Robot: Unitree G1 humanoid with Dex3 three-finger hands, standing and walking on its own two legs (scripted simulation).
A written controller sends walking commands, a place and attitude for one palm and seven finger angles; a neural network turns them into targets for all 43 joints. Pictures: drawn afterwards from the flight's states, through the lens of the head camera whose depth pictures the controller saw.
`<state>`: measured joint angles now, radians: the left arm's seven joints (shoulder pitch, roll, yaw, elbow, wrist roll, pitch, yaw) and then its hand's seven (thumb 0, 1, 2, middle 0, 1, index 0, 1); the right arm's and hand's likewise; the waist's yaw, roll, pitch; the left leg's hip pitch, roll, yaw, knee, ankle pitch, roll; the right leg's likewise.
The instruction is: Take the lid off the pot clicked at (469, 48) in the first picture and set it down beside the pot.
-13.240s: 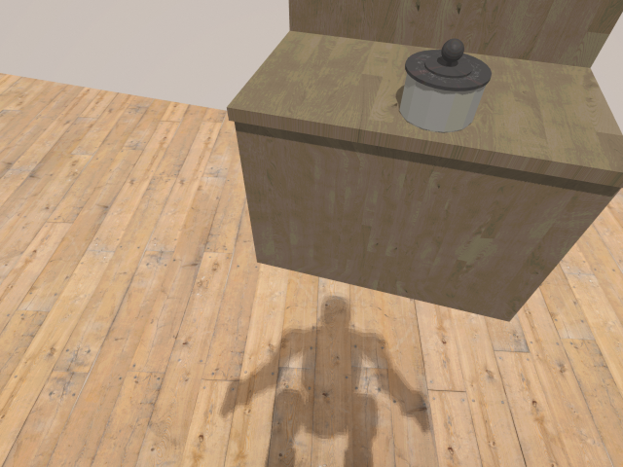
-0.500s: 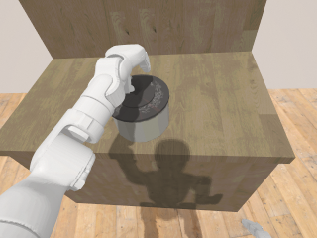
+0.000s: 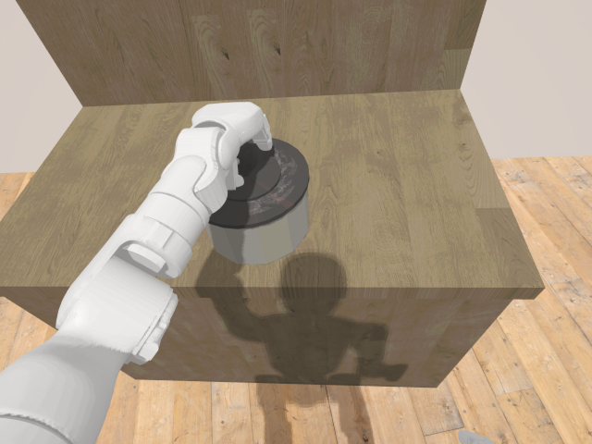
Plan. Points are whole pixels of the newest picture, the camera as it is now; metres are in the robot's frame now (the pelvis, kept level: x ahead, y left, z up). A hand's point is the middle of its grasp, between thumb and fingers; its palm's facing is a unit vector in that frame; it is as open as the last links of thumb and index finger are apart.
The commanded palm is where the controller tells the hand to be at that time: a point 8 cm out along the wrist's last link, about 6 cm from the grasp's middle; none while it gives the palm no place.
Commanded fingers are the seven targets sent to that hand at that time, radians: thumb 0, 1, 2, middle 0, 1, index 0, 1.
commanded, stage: lower the open fingers around the knob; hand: left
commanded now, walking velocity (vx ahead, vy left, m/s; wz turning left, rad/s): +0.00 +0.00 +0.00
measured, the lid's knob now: (241, 157) +0.50 +0.07 +0.11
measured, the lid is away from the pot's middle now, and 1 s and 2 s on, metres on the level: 0.00 0.00 0.00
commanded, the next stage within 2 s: close the fingers and squeeze the knob in 0.28 s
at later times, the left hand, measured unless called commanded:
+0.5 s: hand (234, 165) +0.47 +0.08 +0.13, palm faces -0.33 -0.02 -0.94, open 10.2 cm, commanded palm +0.46 +0.08 +0.19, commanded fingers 0.00 -0.13 1.14 -0.61 -0.57 -0.61 -0.57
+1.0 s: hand (237, 163) +0.47 +0.07 +0.13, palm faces -0.32 -0.02 -0.95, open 8.4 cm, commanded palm +0.46 +0.08 +0.19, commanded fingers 0.00 0.17 1.00 -0.67 -0.94 -0.67 -0.94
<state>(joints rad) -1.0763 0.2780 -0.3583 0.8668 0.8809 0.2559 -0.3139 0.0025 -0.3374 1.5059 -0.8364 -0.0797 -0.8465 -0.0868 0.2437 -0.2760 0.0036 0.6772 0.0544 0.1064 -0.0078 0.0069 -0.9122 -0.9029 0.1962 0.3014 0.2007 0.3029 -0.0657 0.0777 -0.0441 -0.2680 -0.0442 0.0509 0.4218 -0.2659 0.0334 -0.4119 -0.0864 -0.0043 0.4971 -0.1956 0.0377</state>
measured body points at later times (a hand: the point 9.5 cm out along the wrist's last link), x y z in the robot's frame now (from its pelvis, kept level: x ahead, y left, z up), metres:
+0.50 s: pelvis +0.00 +0.00 +0.00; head +0.04 -0.04 +0.45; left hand +0.48 +0.08 +0.18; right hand +0.11 -0.25 -0.14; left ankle -0.04 +0.10 -0.74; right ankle +0.03 -0.14 -0.74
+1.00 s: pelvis +0.01 +0.00 +0.00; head +0.05 -0.04 +0.45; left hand +0.48 +0.07 +0.18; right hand +0.10 -0.25 -0.14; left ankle -0.04 +0.10 -0.74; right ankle +0.03 -0.14 -0.74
